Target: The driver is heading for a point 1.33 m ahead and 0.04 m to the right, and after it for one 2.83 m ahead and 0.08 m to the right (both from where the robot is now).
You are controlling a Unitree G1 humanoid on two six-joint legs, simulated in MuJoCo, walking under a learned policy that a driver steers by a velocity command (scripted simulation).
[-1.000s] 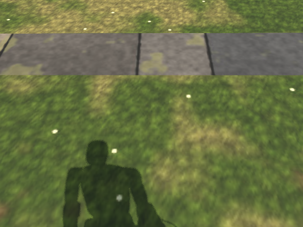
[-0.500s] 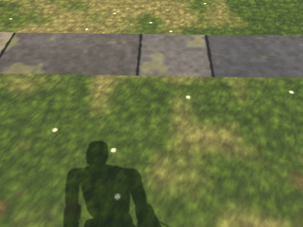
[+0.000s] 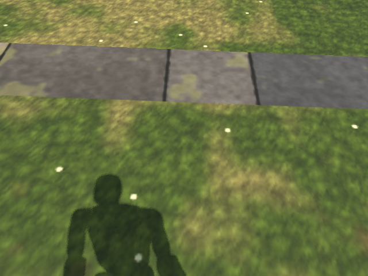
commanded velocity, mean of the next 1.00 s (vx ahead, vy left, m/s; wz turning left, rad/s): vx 0.48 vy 0.00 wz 0.00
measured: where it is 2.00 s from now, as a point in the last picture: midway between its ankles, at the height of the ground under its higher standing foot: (181, 198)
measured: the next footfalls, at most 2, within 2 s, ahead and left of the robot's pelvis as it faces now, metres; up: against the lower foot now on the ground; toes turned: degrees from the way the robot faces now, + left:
right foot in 0.30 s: +0.31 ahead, -0.08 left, +0.00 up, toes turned -3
left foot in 0.86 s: +0.63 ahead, +0.09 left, +0.00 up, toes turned +4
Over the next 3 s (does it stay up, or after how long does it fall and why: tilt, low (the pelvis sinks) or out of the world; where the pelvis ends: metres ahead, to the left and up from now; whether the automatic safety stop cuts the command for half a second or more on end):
stays up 0.96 0.02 0.00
